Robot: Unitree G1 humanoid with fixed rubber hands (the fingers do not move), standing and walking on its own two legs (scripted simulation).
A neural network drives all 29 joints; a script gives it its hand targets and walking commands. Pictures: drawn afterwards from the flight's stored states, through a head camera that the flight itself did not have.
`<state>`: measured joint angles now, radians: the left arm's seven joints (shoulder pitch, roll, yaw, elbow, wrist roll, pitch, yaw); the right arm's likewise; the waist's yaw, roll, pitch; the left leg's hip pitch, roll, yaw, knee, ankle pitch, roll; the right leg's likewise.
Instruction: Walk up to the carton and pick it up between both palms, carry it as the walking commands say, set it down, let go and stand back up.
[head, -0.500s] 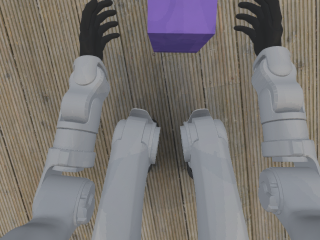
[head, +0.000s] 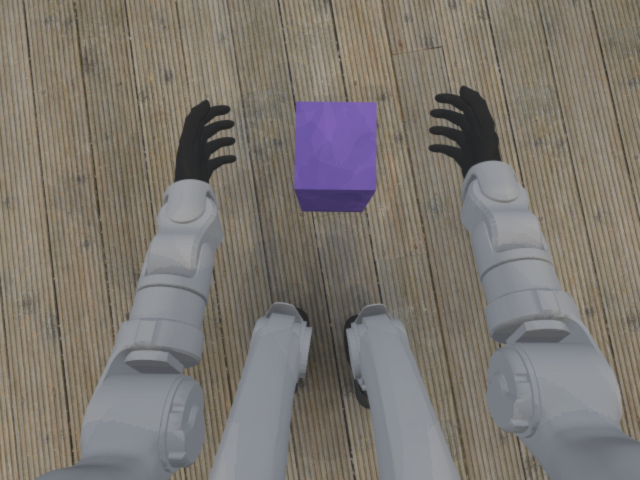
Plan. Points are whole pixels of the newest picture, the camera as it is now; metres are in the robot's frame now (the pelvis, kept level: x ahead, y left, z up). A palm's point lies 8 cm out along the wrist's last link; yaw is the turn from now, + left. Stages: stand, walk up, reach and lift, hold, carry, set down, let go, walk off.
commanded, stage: set down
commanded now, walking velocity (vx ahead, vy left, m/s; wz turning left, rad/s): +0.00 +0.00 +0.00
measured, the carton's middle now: (333, 164) +0.56 -0.02 -0.45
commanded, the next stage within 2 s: let go in 0.28 s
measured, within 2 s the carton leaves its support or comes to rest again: neither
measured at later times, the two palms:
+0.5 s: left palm (148, 178) +0.43 +0.17 -0.01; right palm (525, 146) +0.45 -0.18 -0.01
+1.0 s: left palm out of the picture +0.29 +0.24 +0.12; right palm out of the picture +0.29 -0.21 +0.11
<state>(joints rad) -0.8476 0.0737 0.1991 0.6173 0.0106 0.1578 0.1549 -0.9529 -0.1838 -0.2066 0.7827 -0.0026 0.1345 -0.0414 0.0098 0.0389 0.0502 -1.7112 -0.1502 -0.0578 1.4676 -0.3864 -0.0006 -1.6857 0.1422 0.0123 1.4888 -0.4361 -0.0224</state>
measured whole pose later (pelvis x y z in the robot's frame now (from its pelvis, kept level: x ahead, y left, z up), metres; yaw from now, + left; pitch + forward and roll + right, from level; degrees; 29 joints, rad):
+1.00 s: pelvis +0.12 +0.02 +0.19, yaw +0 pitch +6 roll +0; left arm 0.20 0.18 0.02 0.45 -0.01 0.03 -0.02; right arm 0.21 -0.19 -0.06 0.43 -0.07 0.04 0.05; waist 0.01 0.03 0.00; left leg -0.40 -0.12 -0.10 0.59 -0.28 0.06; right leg -0.37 0.10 0.12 0.58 -0.31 -0.02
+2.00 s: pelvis +0.15 +0.02 +0.20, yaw +1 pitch -1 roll +0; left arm 0.47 0.18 -0.01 1.02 0.02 -0.03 0.04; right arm 0.39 -0.17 0.01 1.00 -0.02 -0.04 -0.02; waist 0.01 -0.02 -0.17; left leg -0.19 -0.14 -0.13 0.52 -0.31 0.09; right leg -0.14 0.07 0.10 0.50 -0.35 -0.03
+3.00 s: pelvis +0.17 +0.02 +0.20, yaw +3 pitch -4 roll +1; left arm 0.33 0.09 -0.02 1.23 0.01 0.02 0.07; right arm 0.41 -0.09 0.04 1.23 -0.01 0.00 -0.08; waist -0.01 0.01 -0.03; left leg -0.04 -0.17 -0.16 0.44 -0.30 0.09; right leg -0.02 0.04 0.08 0.47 -0.38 -0.03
